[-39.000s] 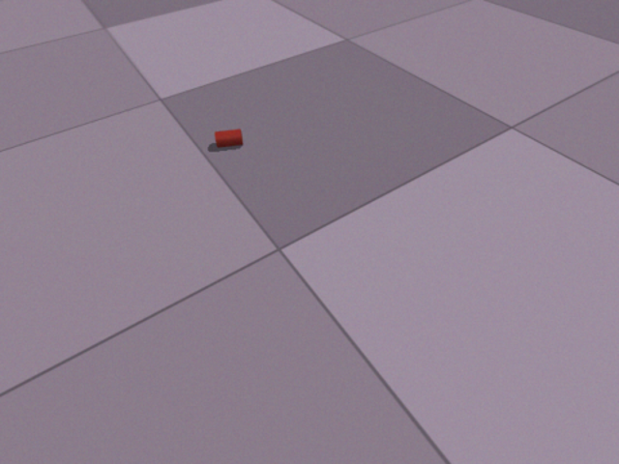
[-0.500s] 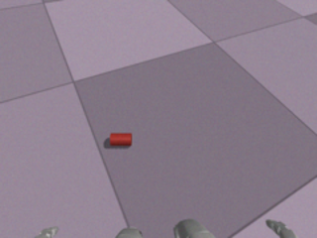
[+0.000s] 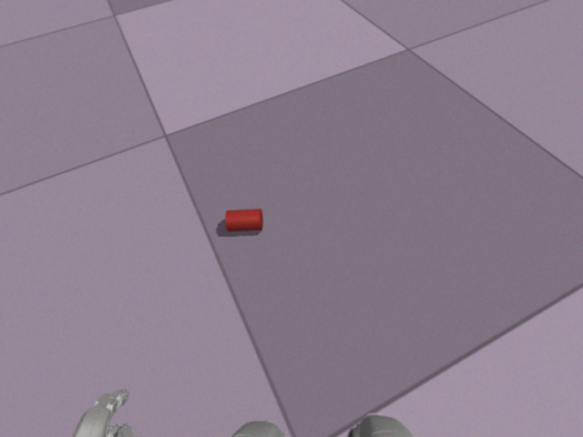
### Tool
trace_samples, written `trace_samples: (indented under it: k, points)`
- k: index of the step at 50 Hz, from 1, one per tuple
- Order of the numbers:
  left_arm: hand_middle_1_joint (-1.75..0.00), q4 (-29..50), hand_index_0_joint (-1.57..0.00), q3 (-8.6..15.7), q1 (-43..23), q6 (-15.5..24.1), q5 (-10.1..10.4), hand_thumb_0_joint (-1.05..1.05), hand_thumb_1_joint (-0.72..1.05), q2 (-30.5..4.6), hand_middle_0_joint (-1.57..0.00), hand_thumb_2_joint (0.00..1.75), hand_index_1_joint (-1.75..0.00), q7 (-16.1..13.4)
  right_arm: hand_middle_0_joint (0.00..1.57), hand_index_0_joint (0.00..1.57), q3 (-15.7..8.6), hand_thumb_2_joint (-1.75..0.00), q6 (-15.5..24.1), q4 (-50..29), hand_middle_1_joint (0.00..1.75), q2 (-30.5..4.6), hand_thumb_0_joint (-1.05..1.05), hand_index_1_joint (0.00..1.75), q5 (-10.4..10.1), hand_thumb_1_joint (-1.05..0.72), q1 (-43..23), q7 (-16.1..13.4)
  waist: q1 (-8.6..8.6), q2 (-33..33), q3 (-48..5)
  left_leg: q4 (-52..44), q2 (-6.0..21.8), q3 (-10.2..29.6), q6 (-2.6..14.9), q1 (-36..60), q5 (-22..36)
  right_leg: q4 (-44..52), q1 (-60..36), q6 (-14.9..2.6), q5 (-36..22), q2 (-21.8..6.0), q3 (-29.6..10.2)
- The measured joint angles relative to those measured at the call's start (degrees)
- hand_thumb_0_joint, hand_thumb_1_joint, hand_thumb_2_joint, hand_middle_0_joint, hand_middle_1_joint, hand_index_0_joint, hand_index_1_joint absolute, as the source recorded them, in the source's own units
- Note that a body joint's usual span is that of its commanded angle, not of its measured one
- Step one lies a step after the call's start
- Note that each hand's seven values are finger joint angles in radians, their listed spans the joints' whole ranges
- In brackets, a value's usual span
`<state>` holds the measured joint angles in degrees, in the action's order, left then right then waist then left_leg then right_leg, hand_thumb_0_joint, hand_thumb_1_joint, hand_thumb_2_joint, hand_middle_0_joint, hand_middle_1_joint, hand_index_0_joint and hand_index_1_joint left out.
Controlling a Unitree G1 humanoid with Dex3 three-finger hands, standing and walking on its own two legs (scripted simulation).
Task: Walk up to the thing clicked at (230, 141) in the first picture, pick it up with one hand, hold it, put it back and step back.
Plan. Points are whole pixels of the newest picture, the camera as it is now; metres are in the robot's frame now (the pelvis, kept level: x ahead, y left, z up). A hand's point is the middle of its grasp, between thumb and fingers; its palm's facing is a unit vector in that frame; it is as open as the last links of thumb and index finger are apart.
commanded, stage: step back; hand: left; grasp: from above
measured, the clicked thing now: (244, 220) +0.93 +0.26 -0.72
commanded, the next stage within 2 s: stand in 1.48 s
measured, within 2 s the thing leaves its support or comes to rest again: neither
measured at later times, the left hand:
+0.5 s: hand out of the picture -0.09 +0.24 -0.14, palm faces -0.04 -0.92 -0.39, open 7.4 cm
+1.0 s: hand out of the picture -0.08 +0.24 -0.13, palm faces +0.01 -0.92 -0.39, open 7.4 cm
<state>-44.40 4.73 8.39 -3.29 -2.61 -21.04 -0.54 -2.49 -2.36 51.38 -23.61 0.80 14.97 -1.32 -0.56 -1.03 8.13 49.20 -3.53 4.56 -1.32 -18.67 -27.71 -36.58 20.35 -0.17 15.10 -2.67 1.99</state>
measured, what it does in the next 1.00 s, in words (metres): walks backwards: left foot, then right foot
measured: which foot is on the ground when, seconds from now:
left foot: up 0.00-0.02, down 0.04-0.42, up 0.44-0.60, down 0.62-0.92, up 0.94-1.00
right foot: down 0.00-0.06, up 0.08-0.36, down 0.38-1.00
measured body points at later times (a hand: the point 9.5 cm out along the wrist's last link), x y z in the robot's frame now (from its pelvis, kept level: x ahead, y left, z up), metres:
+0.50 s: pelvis -0.15 -0.02 +0.00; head -0.14 -0.03 +0.45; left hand -0.08 +0.29 -0.12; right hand -0.05 -0.34 -0.11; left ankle -0.09 +0.12 -0.70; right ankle -0.18 -0.15 -0.72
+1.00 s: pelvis -0.16 -0.03 +0.01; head -0.16 -0.04 +0.45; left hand -0.08 +0.29 -0.10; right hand -0.13 -0.35 -0.12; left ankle -0.16 +0.11 -0.70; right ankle -0.15 -0.14 -0.72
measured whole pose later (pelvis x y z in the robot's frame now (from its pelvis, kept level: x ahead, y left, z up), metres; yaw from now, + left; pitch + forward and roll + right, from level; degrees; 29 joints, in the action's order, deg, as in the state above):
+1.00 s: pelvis -0.16 -0.03 +0.01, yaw -1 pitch -3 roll +0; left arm -56.1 4.2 10.6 1.7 -2.3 -21.4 1.0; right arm -3.0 -0.9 57.4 -21.9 1.5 15.4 0.6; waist 0.4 -1.4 2.8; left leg 48.5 -0.8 4.7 0.3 -18.9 -27.3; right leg -32.9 13.3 -2.1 16.7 -0.4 3.3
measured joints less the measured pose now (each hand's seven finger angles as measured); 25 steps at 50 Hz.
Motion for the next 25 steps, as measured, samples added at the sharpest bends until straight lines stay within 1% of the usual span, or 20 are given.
trace_samples:
  k: [1,2,3,4,5,7,8,10,12,13,15,17,18,19,20,21,22,23,24,25]
  points:
    - [-0.30,0.75,-0.21,-0.07,-1.15,0.02,0.25,0.01,0.90,-0.38,-0.21,0.90,-0.30,-0.12,0.21,0.21,0.09,-0.90,0.19,0.16,0.30,0.38,0.01,0.30,0.18,-0.90,0.17,0.03,-0.29,0.37,0.63,-5.40,0.76,-1.00,0.36,2.27,1.39,-1.30,1.05,0.10,0.09,-0.29,0.73]
    - [-0.30,1.36,-0.21,-0.18,-2.26,-0.08,0.54,0.01,0.90,-0.85,-0.21,0.90,-0.30,-0.15,0.21,0.21,0.10,-0.90,0.46,0.33,0.30,0.85,0.01,0.30,0.34,-0.90,0.16,0.08,-0.54,1.05,1.30,-11.02,1.07,-1.85,0.93,4.47,4.83,-2.99,2.21,0.28,0.35,-0.77,1.20]
    - [-0.30,1.51,-0.21,-0.12,-3.55,-0.32,0.78,0.01,0.91,-1.65,-0.21,0.90,-0.30,-0.19,0.20,0.21,0.04,-0.90,0.59,0.90,0.30,2.07,0.01,0.30,0.50,-0.90,-0.65,0.07,-0.23,3.49,2.82,-12.66,-0.25,-2.85,1.74,5.33,6.65,-4.53,2.87,0.51,0.42,-2.13,0.27]
    - [-0.30,1.44,-0.20,-0.04,-4.30,-0.67,1.06,0.01,0.91,-2.12,-0.21,0.90,-0.30,-0.20,0.20,0.21,0.19,-0.90,0.59,1.04,0.30,3.11,0.01,0.30,0.70,-0.90,-1.19,0.23,0.36,5.54,3.77,-13.07,-1.20,-3.88,2.28,5.58,7.55,-5.49,3.44,-0.03,-0.01,-2.66,-1.27]
    - [-0.30,1.16,-0.20,-0.10,-4.55,-1.04,1.39,0.01,0.91,-2.07,-0.20,0.90,-0.30,-0.22,0.21,0.21,0.50,-0.90,0.57,0.78,0.30,3.55,0.01,0.30,0.79,-0.90,-1.31,0.60,0.48,6.00,3.83,-12.70,-1.04,-4.11,2.63,5.08,7.93,-7.71,4.17,-0.35,3.95,-1.62,-2.50]
    - [-0.30,0.11,-0.20,-0.60,-4.56,-1.75,1.70,0.01,0.91,-1.25,-0.20,0.90,-0.30,-0.22,0.21,0.21,0.96,-0.90,0.74,0.17,0.30,3.44,0.01,0.30,1.11,-0.90,-1.44,0.96,-0.70,4.20,3.04,-12.07,0.85,-2.55,3.06,3.47,8.80,-16.80,5.81,-0.35,12.91,2.43,-4.07]
    - [-0.30,-0.33,-0.20,-0.85,-4.40,-1.95,1.88,0.01,0.91,-0.98,-0.20,0.90,-0.30,-0.05,0.21,0.21,1.04,-0.90,0.80,-0.07,0.30,3.36,0.01,0.30,1.29,-0.90,-1.65,0.86,-1.04,3.41,2.59,-12.59,1.74,-1.91,3.10,2.98,9.65,-21.53,6.32,-0.45,14.66,4.20,-5.00]
    - [-0.30,-0.73,-0.20,-1.05,-3.61,-1.99,2.29,0.01,0.91,-0.85,-0.20,0.90,-0.30,0.21,0.21,0.21,1.22,-0.90,0.83,-0.72,0.30,3.24,0.01,0.30,1.57,-0.90,-2.37,0.57,-0.75,2.93,1.38,-14.34,2.99,-1.85,2.84,1.99,11.69,-28.96,6.79,-0.70,15.23,6.69,-7.42]
    - [-0.30,-0.93,-0.20,-1.03,-2.68,-1.72,2.33,0.01,0.91,-0.92,-0.20,0.90,-0.30,0.32,0.21,0.21,1.16,-0.90,1.02,-1.56,0.30,2.92,0.01,0.30,1.42,-0.90,-3.55,0.47,-0.21,2.78,0.47,-15.37,3.87,-2.14,2.45,0.51,13.41,-31.61,5.64,-0.50,14.82,7.54,-8.73]
    - [-0.30,-1.15,-0.20,-0.96,-2.28,-1.48,2.23,0.01,0.91,-0.97,-0.20,0.90,-0.30,0.31,0.21,0.21,1.04,-0.90,1.17,-1.99,0.30,2.70,0.01,0.30,1.35,-0.90,-4.26,0.46,0.03,2.74,0.30,-15.58,4.19,-2.27,2.28,-0.23,14.11,-30.30,4.21,-0.19,14.70,7.30,-8.84]
    - [-0.30,-1.79,-0.20,-0.93,-1.32,-0.69,1.98,0.01,0.91,-1.15,-0.21,0.90,-0.30,0.28,0.21,0.21,0.79,-0.90,1.45,-2.81,0.30,2.23,0.01,0.30,1.22,-0.90,-5.79,0.47,0.61,2.78,0.12,-15.39,4.69,-2.87,2.04,-1.71,15.12,-23.19,0.34,0.47,14.43,5.86,-8.21]
    - [-0.30,-2.91,-0.20,-1.08,0.05,0.43,1.89,0.01,0.91,-1.40,-0.20,0.90,-0.30,0.25,0.21,0.21,0.64,-0.90,1.50,-3.40,0.30,1.72,0.01,0.30,1.18,-0.90,-7.50,0.64,1.25,2.77,-0.13,-14.06,5.35,-4.00,1.69,-3.27,15.41,-11.45,-4.46,0.70,13.56,3.88,-6.82]
    - [-0.30,-3.72,-0.20,-1.11,0.79,1.07,1.82,0.01,0.91,-1.50,-0.20,0.90,-0.30,0.22,0.21,0.21,0.63,-0.90,1.37,-3.65,0.30,1.43,0.01,0.30,1.18,-0.90,-8.31,0.81,1.53,2.67,-0.37,-12.73,5.77,-4.57,1.38,-4.25,15.21,-4.37,-7.16,0.64,11.60,3.15,-6.11]
    - [-0.30,-4.91,-0.20,-1.02,1.23,1.75,1.57,0.01,0.91,-1.24,-0.20,0.90,-0.30,0.09,0.21,0.21,0.54,-0.90,1.17,-3.71,0.30,0.97,0.01,0.30,1.10,-0.90,-9.19,0.99,1.66,1.80,-0.25,-10.87,6.59,-4.60,0.95,-5.24,14.78,1.14,-9.36,0.54,8.59,3.34,-5.45]
    - [-0.30,-6.51,-0.20,-1.01,1.11,2.14,1.19,0.01,0.91,-0.17,-0.20,0.90,-0.30,-0.02,0.21,0.21,0.20,-0.90,0.90,-3.37,0.30,0.22,0.00,0.30,0.99,-0.90,-9.97,1.03,1.06,-0.89,0.65,-9.13,8.05,-3.04,1.23,-5.66,14.42,2.39,-10.53,0.53,7.12,5.05,-4.16]
    - [-0.30,-7.58,-0.20,-1.22,1.59,2.40,0.82,0.01,0.91,0.63,-0.20,0.90,-0.30,0.09,0.21,0.21,-0.07,-0.90,0.59,-2.92,0.30,-0.09,0.00,0.30,0.86,-0.90,-9.94,0.99,0.54,-2.63,0.65,-7.75,8.20,-1.16,1.85,-6.00,12.15,2.54,-11.00,0.51,6.51,6.03,-3.16]
    - [-0.30,-8.19,-0.20,-1.49,2.62,2.51,0.52,0.01,0.91,0.89,-0.20,0.90,-0.30,0.34,0.21,0.21,-0.15,-0.90,0.24,-2.37,0.30,0.14,0.00,0.30,0.82,-0.90,-9.23,0.93,0.88,-2.69,-0.50,-6.34,7.06,-0.06,1.91,-6.36,7.73,1.87,-10.43,0.31,6.48,5.86,-3.25]
    - [-0.30,-8.67,-0.20,-1.65,3.72,2.51,0.32,0.01,0.91,0.83,-0.20,0.90,-0.30,0.53,0.21,0.21,-0.12,-0.90,-0.04,-1.67,0.30,0.55,0.00,0.30,0.74,-0.90,-8.39,1.04,1.78,-1.79,-1.84,-4.19,5.54,0.22,1.79,-6.50,4.58,0.96,-9.57,-0.01,6.65,5.09,-4.13]
    - [-0.30,-9.21,-0.20,-1.68,4.65,2.45,0.25,0.01,0.91,0.74,-0.21,0.90,-0.30,0.62,0.20,0.21,-0.05,-0.90,-0.17,-0.96,0.30,0.81,0.00,0.30,0.58,-0.90,-7.61,1.37,2.51,-0.88,-2.87,-2.17,4.32,0.22,1.73,-6.15,3.36,0.47,-9.03,-0.23,6.66,4.27,-5.09]
    - [-0.30,-9.79,-0.21,-1.67,5.30,2.41,0.23,0.01,0.91,0.76,-0.21,0.90,-0.30,0.65,0.20,0.21,-0.02,-0.90,-0.11,-0.32,0.30,0.79,0.00,0.30,0.38,-0.90,-6.83,1.72,2.70,-0.46,-3.63,-1.04,3.48,0.40,1.73,-5.42,3.29,0.53,-8.85,-0.19,6.43,3.59,-5.50]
